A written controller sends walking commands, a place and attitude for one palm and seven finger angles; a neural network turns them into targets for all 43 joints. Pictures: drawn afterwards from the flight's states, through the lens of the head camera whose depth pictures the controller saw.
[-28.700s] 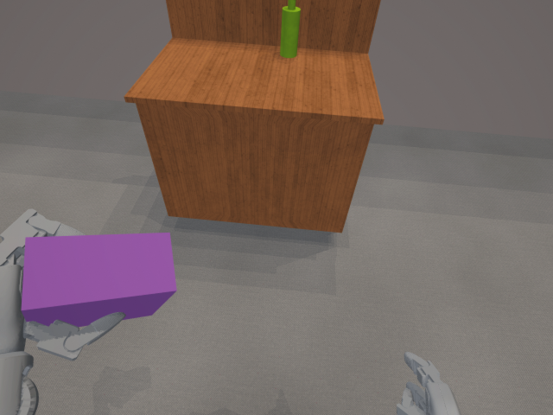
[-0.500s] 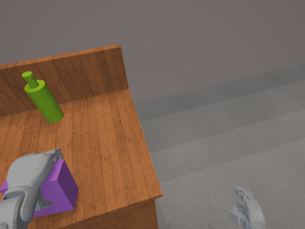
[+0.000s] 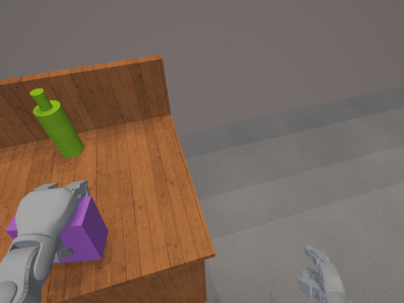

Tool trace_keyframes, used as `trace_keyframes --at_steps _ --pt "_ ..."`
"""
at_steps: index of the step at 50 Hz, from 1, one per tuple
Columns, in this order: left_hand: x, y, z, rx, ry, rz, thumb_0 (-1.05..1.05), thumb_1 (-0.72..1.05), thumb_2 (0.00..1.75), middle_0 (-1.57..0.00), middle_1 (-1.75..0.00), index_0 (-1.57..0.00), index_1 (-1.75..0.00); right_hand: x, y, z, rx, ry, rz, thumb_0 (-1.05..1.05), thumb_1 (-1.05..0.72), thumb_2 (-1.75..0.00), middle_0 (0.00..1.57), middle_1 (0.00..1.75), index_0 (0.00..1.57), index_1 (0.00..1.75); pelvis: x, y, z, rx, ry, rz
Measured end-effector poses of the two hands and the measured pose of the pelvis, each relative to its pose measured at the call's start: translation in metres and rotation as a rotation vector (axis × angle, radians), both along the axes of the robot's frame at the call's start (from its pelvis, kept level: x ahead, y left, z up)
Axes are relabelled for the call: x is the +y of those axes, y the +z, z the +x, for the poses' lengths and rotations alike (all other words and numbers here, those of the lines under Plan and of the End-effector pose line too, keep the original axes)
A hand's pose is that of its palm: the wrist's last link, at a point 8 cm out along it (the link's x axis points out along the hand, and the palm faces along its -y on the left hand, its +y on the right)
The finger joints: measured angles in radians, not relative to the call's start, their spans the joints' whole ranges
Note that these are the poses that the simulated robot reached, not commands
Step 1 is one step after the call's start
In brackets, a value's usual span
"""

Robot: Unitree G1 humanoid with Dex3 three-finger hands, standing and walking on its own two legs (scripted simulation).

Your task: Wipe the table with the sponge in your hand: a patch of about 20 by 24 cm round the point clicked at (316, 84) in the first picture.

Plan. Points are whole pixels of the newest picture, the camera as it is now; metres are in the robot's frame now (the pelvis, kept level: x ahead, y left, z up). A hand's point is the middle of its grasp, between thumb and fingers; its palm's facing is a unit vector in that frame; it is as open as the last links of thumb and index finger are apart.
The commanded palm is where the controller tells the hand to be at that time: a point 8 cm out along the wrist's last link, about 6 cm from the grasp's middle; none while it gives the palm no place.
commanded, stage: move the sponge above the wiping area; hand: left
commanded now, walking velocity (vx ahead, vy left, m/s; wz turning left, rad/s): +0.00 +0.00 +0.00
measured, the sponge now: (68, 237) +0.20 +0.32 +0.00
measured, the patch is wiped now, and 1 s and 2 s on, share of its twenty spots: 0.00 0.00 0.00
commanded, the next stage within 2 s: lower the sponge onto the table in 1.12 s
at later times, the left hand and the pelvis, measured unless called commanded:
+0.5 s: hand (47, 214) +0.21 +0.33 +0.07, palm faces +0.07 +0.01 -1.00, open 10.6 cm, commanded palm +0.18 +0.34 +0.12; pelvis +0.00 -0.01 +0.00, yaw +0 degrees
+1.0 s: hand (25, 214) +0.20 +0.37 +0.08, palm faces +0.08 +0.01 -1.00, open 10.6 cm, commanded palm +0.18 +0.34 +0.12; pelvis +0.01 +0.00 +0.00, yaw +0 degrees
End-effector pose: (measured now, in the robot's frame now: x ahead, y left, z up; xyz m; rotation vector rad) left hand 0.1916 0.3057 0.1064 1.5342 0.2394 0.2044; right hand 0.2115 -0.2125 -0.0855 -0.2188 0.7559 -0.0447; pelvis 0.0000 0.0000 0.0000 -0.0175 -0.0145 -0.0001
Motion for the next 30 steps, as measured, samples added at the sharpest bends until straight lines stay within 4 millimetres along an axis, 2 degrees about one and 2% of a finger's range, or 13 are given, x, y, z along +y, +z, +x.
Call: trace_keyframes --at_steps 5,7,9,12,15,18,21,23,26,30 --pt "0.033 0.027 0.001 -0.122 0.211 0.023 0.01 -0.56 1.03 -0.68 -1.29 -0.72 -1.26 -0.003 -0.004 -0.004 0.024 -0.031 0.056 0.01 -0.91 -0.9 0.2 0.3 0.2 0.3 -0.002 0.001 0.002 0.002 -0.011 0.002" --pt "0.048 0.025 -0.006 -0.08 0.318 0.015 0.01 -0.56 1.03 -0.68 -1.29 -0.71 -1.26 -0.005 -0.006 -0.004 0.032 -0.037 0.068 0.01 -0.91 -0.9 0.2 0.3 0.2 0.3 -0.003 0.001 0.003 0.003 -0.009 0.004" --pt "0.057 0.015 -0.015 0.016 0.388 0.004 0.01 -0.56 1.03 -0.68 -1.29 -0.71 -1.26 -0.009 -0.007 -0.003 0.033 -0.037 0.067 0.01 -0.91 -0.9 0.2 0.3 0.2 0.3 -0.003 0.001 0.004 0.004 -0.002 0.006" --pt "0.054 -0.009 -0.026 0.174 0.389 -0.039 0.01 -0.56 1.02 -0.68 -1.29 -0.71 -1.27 -0.014 -0.006 -0.001 0.024 -0.026 0.036 0.01 -0.91 -0.9 0.2 0.3 0.2 0.3 -0.002 0.001 0.004 0.004 0.014 0.005" --pt "0.031 -0.028 -0.03 0.242 0.262 -0.096 0.0 -0.56 1.02 -0.68 -1.29 -0.72 -1.27 -0.018 -0.004 0.002 0.012 -0.006 -0.014 0.01 -0.91 -0.9 0.2 0.3 0.2 0.3 -0.002 0.001 0.003 0.004 0.022 0.003" --pt "0.009 -0.022 -0.025 0.174 0.103 -0.076 0.0 -0.56 1.02 -0.68 -1.29 -0.72 -1.27 -0.017 -0.003 0.003 0.008 0.012 -0.051 0.01 -0.91 -0.9 0.2 0.3 0.2 0.3 -0.003 0.0 0.004 0.002 0.018 0.0" --pt "0.0 -0.004 -0.017 0.046 0.012 -0.007 0.0 -0.55 1.02 -0.69 -1.29 -0.72 -1.27 -0.014 -0.003 0.004 0.007 0.009 -0.042 0.01 -0.91 -0.9 0.2 0.3 0.2 0.3 -0.004 -0.001 0.004 0.002 0.01 -0.002" --pt "0.006 0.009 -0.01 -0.031 0.032 0.029 0.0 -0.55 1.02 -0.69 -1.29 -0.72 -1.27 -0.011 -0.004 0.005 0.012 -0.006 -0.015 0.01 -0.91 -0.9 0.2 0.3 0.2 0.3 -0.005 -0.001 0.004 0.003 0.007 -0.002" --pt "0.027 0.022 -0.003 -0.107 0.162 0.034 0.0 -0.55 1.02 -0.69 -1.29 -0.72 -1.27 -0.007 -0.007 0.005 0.02 -0.027 0.032 0.01 -0.91 -0.9 0.2 0.3 0.2 0.3 -0.007 -0.001 0.004 0.008 0.002 0.0" --pt "0.054 0.017 -0.004 -0.03 0.352 0.01 0.0 -0.55 1.02 -0.68 -1.29 -0.72 -1.27 -0.006 -0.008 0.005 0.025 -0.034 0.067 0.01 -0.91 -0.9 0.2 0.3 0.2 0.3 -0.007 0.0 0.006 0.016 0.005 0.005"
